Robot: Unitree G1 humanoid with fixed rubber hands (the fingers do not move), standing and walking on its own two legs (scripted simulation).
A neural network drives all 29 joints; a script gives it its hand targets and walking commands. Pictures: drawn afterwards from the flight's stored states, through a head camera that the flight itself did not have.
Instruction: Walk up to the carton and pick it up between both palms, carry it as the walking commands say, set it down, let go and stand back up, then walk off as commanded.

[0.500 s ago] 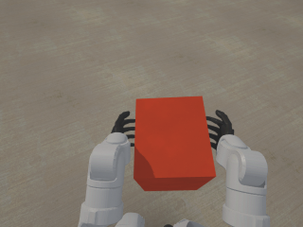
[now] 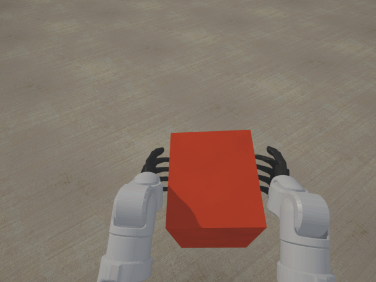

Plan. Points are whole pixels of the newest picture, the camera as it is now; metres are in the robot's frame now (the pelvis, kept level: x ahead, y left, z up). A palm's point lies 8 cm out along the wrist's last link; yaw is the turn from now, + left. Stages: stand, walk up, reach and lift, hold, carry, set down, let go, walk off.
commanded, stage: carry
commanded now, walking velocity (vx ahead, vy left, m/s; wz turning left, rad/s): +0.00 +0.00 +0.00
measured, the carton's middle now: (211, 195) +0.30 -0.04 +0.00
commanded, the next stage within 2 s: none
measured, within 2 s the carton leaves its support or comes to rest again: neither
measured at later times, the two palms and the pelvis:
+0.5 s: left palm (136, 138) +0.42 +0.14 +0.07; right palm (242, 133) +0.42 -0.11 +0.08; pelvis +0.13 +0.03 +0.00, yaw -3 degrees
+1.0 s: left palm (137, 108) +0.57 +0.16 +0.03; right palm (224, 100) +0.59 -0.10 +0.04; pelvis +0.29 +0.02 -0.01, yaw +1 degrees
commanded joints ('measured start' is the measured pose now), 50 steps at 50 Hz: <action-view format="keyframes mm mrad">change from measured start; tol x64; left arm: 1 -535 -1017 -496 -231 -354 -97 -260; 50 -343 -904 -587 -152 -352 -350 -299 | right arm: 1 -647 1082 760 -58 440 13 380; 50 -428 977 704 -26 251 -305 322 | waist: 1 67 -168 -449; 50 55 -106 -452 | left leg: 1 -109 69 -64 -365 142 5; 6 475 257 -216 -385 1721 120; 13 477 189 -81 -219 1799 95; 19 112 40 53 -422 636 -17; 24 905 196 -230 -333 2131 130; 28 387 162 -58 -156 1710 78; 31 -332 -75 -77 420 -64 -46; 42 465 181 -144 -248 1827 114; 46 -255 -25 65 81 176 -14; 50 260 11 27 -479 466 69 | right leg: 1 510 -280 212 -74 1144 -153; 7 -73 20 12 94 -53 13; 19 476 -167 91 125 1299 -72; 24 -621 75 -79 361 -325 3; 31 844 -387 546 -65 1854 -429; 40 -75 12 -5 132 -43 -4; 46 879 -248 297 -9 1831 -180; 50 414 -200 117 147 1332 -55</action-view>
